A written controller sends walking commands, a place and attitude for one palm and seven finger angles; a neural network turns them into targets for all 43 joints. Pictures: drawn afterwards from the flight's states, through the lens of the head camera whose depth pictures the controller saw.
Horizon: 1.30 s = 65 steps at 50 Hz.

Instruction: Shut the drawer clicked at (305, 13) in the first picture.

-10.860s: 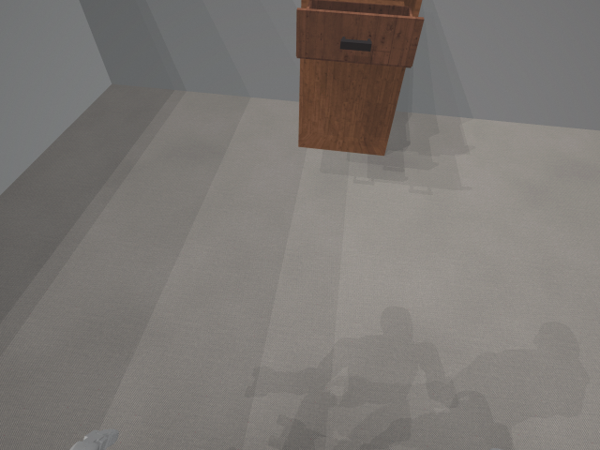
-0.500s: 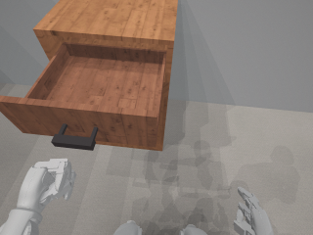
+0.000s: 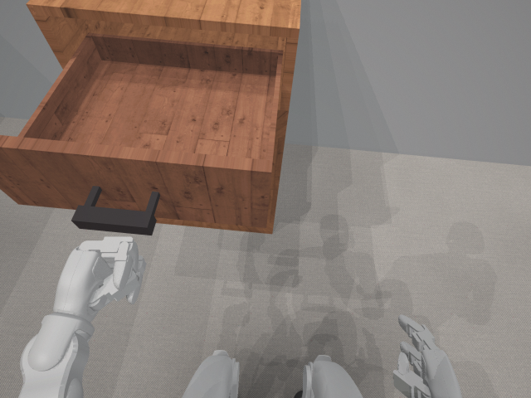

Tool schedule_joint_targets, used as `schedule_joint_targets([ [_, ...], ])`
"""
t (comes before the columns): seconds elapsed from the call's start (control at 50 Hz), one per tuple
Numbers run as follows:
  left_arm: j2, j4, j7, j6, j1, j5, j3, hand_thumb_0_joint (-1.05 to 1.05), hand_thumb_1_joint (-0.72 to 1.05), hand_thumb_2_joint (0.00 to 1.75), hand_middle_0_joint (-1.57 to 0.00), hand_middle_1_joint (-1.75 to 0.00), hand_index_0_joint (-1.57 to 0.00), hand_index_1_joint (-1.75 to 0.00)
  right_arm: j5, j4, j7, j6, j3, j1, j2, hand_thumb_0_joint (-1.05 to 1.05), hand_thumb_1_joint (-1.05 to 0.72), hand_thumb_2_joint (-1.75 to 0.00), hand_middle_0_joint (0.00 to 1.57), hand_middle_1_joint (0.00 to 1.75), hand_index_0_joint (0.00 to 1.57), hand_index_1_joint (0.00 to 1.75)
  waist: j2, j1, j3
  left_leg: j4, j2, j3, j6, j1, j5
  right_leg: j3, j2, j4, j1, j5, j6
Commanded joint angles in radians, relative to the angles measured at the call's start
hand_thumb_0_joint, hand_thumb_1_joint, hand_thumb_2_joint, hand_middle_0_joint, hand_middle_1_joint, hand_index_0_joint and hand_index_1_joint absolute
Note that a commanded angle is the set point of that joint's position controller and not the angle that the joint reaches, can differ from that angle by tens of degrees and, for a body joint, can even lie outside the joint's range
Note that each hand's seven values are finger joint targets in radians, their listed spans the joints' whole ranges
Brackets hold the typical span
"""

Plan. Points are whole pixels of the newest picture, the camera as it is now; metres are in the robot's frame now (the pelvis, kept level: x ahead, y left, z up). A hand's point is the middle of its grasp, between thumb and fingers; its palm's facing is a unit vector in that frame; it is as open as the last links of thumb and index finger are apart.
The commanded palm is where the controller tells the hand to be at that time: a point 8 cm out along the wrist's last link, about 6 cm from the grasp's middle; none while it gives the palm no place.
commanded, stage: bring the fist close to the handle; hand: left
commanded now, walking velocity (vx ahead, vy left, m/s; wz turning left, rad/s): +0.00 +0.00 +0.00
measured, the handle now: (120, 207) +0.37 +0.24 +0.04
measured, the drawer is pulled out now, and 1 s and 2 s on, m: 0.30 0.28 0.14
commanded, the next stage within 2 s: push the drawer shut in 0.28 s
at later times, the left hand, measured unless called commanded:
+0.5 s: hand (135, 277) +0.27 +0.19 +0.04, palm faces -0.06 -1.00 -0.06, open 3.3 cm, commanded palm +0.26 +0.25 +0.04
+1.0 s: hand (137, 252) +0.31 +0.20 +0.03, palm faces -0.06 -1.00 -0.07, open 2.8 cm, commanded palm +0.32 +0.24 +0.04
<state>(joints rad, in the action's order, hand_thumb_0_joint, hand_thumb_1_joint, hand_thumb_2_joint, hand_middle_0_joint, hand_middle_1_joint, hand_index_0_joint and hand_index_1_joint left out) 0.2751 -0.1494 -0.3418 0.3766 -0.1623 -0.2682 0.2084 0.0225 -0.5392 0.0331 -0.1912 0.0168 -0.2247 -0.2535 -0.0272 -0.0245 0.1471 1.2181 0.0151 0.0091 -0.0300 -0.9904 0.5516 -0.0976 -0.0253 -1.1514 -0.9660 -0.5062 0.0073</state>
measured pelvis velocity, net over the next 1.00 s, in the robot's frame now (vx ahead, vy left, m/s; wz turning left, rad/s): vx -0.01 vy -0.01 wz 0.02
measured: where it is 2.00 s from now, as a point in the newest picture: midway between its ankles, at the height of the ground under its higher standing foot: outside the picture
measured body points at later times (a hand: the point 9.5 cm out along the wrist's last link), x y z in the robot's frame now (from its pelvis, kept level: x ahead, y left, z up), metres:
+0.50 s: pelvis +0.01 -0.01 +0.00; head +0.10 +0.01 +0.44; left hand +0.27 +0.25 +0.04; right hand +0.19 -0.25 -0.08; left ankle +0.02 +0.10 -0.64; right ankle +0.03 -0.12 -0.64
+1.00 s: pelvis -0.01 -0.01 +0.00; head +0.09 +0.00 +0.44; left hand +0.30 +0.25 +0.04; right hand +0.16 -0.26 -0.10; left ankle +0.02 +0.10 -0.64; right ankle +0.03 -0.12 -0.64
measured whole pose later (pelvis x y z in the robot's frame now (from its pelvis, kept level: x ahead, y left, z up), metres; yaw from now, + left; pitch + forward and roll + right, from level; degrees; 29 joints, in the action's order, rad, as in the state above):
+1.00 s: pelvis -0.01 -0.01 +0.00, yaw +1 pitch +19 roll -3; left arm 0.32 -0.38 -0.36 0.40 0.09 -0.26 0.23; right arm 0.03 -0.60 0.07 -0.15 0.03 -0.21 -0.27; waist -0.03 -0.01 0.14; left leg 1.22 0.01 0.04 -0.01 -1.02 0.53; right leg -0.12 -0.03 -1.16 -0.99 -0.50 0.02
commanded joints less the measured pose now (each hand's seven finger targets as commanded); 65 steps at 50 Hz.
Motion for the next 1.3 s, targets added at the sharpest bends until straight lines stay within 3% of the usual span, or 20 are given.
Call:
schedule_joint_targets([
  [0.0,0.15,0.236,0.036,0.059,0.043,-0.02,0.087,0.0,0.9,0.9,-1.4,-1.6,-1.4,-1.6,0.004,0.158,0.006,-0.032,-0.066,0.008,-0.144,0.0,-0.9,-0.9,0.2,0.3,0.2,0.3,-0.046,0.006,0.308,-0.22,-0.004,0.058,0.023,0.237,-0.319,0.027,0.033,0.138,0.178,0.191,0.021],
  [0.1,0.147,0.203,0.047,0.061,0.044,-0.019,0.093,0.0,0.9,0.9,-1.4,-1.6,-1.4,-1.6,0.005,0.16,0.009,-0.011,-0.063,0.013,-0.142,0.0,-0.9,-0.9,0.2,0.3,0.2,0.3,-0.011,-0.004,0.265,-0.212,-0.009,0.047,0.018,0.184,-0.266,0.033,0.034,0.147,0.178,0.169,0.019],
  [0.18,0.133,0.226,0.027,0.077,0.032,-0.029,0.074,0.0,0.9,0.9,-1.4,-1.6,-1.4,-1.6,0.006,0.164,0.011,-0.012,-0.062,0.012,-0.142,0.0,-0.9,-0.9,0.2,0.3,0.2,0.3,-0.038,-0.005,0.291,-0.206,-0.009,0.046,0.016,0.208,-0.293,0.035,0.033,0.145,0.186,0.193,0.021],
  [0.22,0.13,0.233,0.018,0.08,0.058,-0.028,0.052,0.0,0.9,0.9,-1.4,-1.6,-1.4,-1.6,0.005,0.16,0.014,-0.015,-0.06,0.01,-0.145,0.0,-0.9,-0.9,0.2,0.3,0.2,0.3,-0.038,-0.022,0.28,-0.199,-0.006,0.053,0.013,0.209,-0.297,0.033,0.036,0.14,0.165,0.189,0.02],
  [0.36,0.153,0.233,0.023,0.076,0.022,-0.033,0.089,0.0,0.9,0.9,-1.4,-1.6,-1.4,-1.6,0.005,0.161,0.014,-0.01,-0.064,0.011,-0.143,0.0,-0.9,-0.9,0.2,0.3,0.2,0.3,-0.026,-0.005,0.289,-0.193,-0.012,0.044,0.014,0.198,-0.306,0.038,0.034,0.141,0.192,0.213,0.019],
  [0.38,0.153,0.236,0.025,0.078,0.044,-0.027,0.083,0.0,0.9,0.9,-1.4,-1.6,-1.4,-1.6,0.005,0.163,0.014,-0.009,-0.06,0.012,-0.143,0.0,-0.9,-0.9,0.2,0.3,0.2,0.3,-0.051,-0.008,0.282,-0.193,-0.013,0.044,0.015,0.195,-0.3,0.039,0.032,0.14,0.185,0.204,0.021],
  [0.42,0.166,0.222,0.034,0.083,0.129,-0.022,0.084,0.0,0.9,0.9,-1.4,-1.6,-1.4,-1.6,0.003,0.148,0.019,-0.008,-0.058,0.01,-0.145,0.0,-0.9,-0.9,0.2,0.3,0.2,0.3,-0.024,-0.029,0.259,-0.18,-0.01,0.047,0.01,0.172,-0.28,0.041,0.035,0.137,0.162,0.188,0.02],
  [0.5,0.157,0.195,0.025,0.082,0.152,-0.024,0.081,0.0,0.9,0.9,-1.4,-1.6,-1.4,-1.6,0.003,0.144,0.019,-0.009,-0.059,0.007,-0.145,0.0,-0.9,-0.9,0.2,0.3,0.2,0.3,-0.056,-0.016,0.31,-0.183,-0.013,0.041,0.013,0.201,-0.3,0.047,0.031,0.141,0.185,0.211,0.021],
  [0.58,0.153,0.16,0.013,0.059,0.168,-0.026,0.07,0.0,0.9,0.9,-1.4,-1.6,-1.4,-1.6,0.005,0.143,0.016,-0.002,-0.057,0.001,-0.147,0.0,-0.9,-0.9,0.2,0.3,0.2,0.3,-0.045,-0.02,0.319,-0.186,-0.012,0.037,0.01,0.206,-0.327,0.051,0.031,0.149,0.208,0.248,0.018],
  [0.66,0.194,0.124,0.019,0.057,0.265,-0.024,0.111,0.0,0.9,0.9,-1.4,-1.6,-1.4,-1.6,0.005,0.126,0.02,0.005,-0.057,0.001,-0.152,0.0,-0.9,-0.9,0.2,0.3,0.2,0.3,-0.043,-0.025,0.313,-0.183,-0.009,0.039,0.011,0.19,-0.315,0.053,0.03,0.144,0.201,0.241,0.018],
  [0.68,0.164,0.126,0.017,0.059,0.271,-0.029,0.088,0.0,0.9,0.9,-1.4,-1.6,-1.4,-1.6,0.005,0.127,0.019,0.004,-0.055,0.001,-0.148,0.0,-0.9,-0.9,0.2,0.3,0.2,0.3,-0.034,-0.029,0.321,-0.182,-0.013,0.036,0.008,0.191,-0.312,0.056,0.029,0.149,0.21,0.242,0.016],
  [0.72,0.193,0.1,0.02,0.07,0.32,-0.028,0.106,0.0,0.9,0.9,-1.4,-1.6,-1.4,-1.6,0.004,0.114,0.024,0.002,-0.055,-0.001,-0.154,0.0,-0.9,-0.9,0.2,0.3,0.2,0.3,-0.014,-0.039,0.304,-0.174,-0.01,0.039,0.005,0.169,-0.282,0.06,0.032,0.154,0.192,0.211,0.016],
  [0.84,0.186,0.051,0.008,0.088,0.512,-0.014,0.064,0.0,0.9,0.9,-1.4,-1.6,-1.4,-1.6,0.007,0.08,0.035,-0.006,-0.051,0.002,-0.158,0.0,-0.9,-0.9,0.2,0.3,0.2,0.3,-0.06,-0.06,0.308,-0.18,-0.009,0.049,0.005,0.191,-0.224,0.062,0.027,0.158,0.133,0.139,0.019],
  [0.92,0.206,-0.015,0.005,0.076,0.603,-0.01,0.062,0.0,0.9,0.9,-1.4,-1.6,-1.4,-1.6,0.01,0.065,0.046,-0.007,-0.048,-0.005,-0.166,0.0,-0.9,-0.9,0.2,0.3,0.2,0.3,-0.024,-0.072,0.308,-0.182,-0.009,0.051,-0.001,0.171,-0.168,0.07,0.027,0.173,0.127,0.089,0.017],
  [1.0,0.215,-0.073,0.006,0.064,0.706,-0.001,0.057,0.0,0.9,0.9,-1.4,-1.6,-1.4,-1.6,0.013,0.055,0.051,-0.003,-0.043,-0.009,-0.165,0.0,-0.9,-0.9,0.2,0.3,0.2,0.3,-0.062,-0.066,0.329,-0.195,-0.013,0.051,0.005,0.184,-0.13,0.071,0.023,0.177,0.122,0.057,0.02],
  [1.02,0.205,-0.086,0.008,0.061,0.737,-0.002,0.04,0.0,0.9,0.9,-1.4,-1.6,-1.4,-1.6,0.014,0.053,0.051,-0.004,-0.041,-0.014,-0.166,0.0,-0.9,-0.9,0.2,0.3,0.2,0.3,-0.049,-0.079,0.326,-0.193,-0.012,0.056,0.001,0.184,-0.138,0.067,0.025,0.174,0.114,0.066,0.02],
  [1.04,0.225,-0.106,0.011,0.06,0.747,0.002,0.062,0.0,0.9,0.9,-1.4,-1.6,-1.4,-1.6,0.013,0.047,0.051,0.0,-0.043,-0.018,-0.168,0.0,-0.9,-0.9,0.2,0.3,0.2,0.3,-0.05,-0.07,0.34,-0.194,-0.011,0.056,0.004,0.187,-0.138,0.069,0.023,0.175,0.118,0.066,0.019],
  [1.1,0.208,-0.145,0.02,0.058,0.824,0.011,0.035,0.0,0.9,0.9,-1.4,-1.6,-1.4,-1.6,0.015,0.044,0.049,0.006,-0.038,-0.023,-0.165,0.0,-0.9,-0.9,0.2,0.3,0.2,0.3,-0.065,-0.078,0.331,-0.206,-0.012,0.058,0.007,0.195,-0.115,0.069,0.022,0.18,0.103,0.052,0.02],
  [1.18,0.24,-0.224,0.035,0.062,0.894,0.026,0.06,0.0,0.9,0.9,-1.4,-1.6,-1.4,-1.6,0.013,0.039,0.043,0.023,-0.037,-0.041,-0.172,0.0,-0.9,-0.9,0.2,0.3,0.2,0.3,-0.051,-0.078,0.335,-0.209,-0.011,0.061,0.007,0.191,-0.11,0.07,0.025,0.179,0.098,0.05,0.021],
  [1.28,0.236,-0.308,0.041,0.069,0.976,0.044,0.055,0.0,0.9,0.9,-1.4,-1.6,-1.4,-1.6,0.008,0.029,0.032,0.044,-0.037,-0.068,-0.174,0.0,-0.9,-0.9,0.2,0.3,0.2,0.3,-0.054,-0.085,0.342,-0.214,-0.01,0.066,0.01,0.205,-0.129,0.063,0.027,0.173,0.085,0.073,0.023],
])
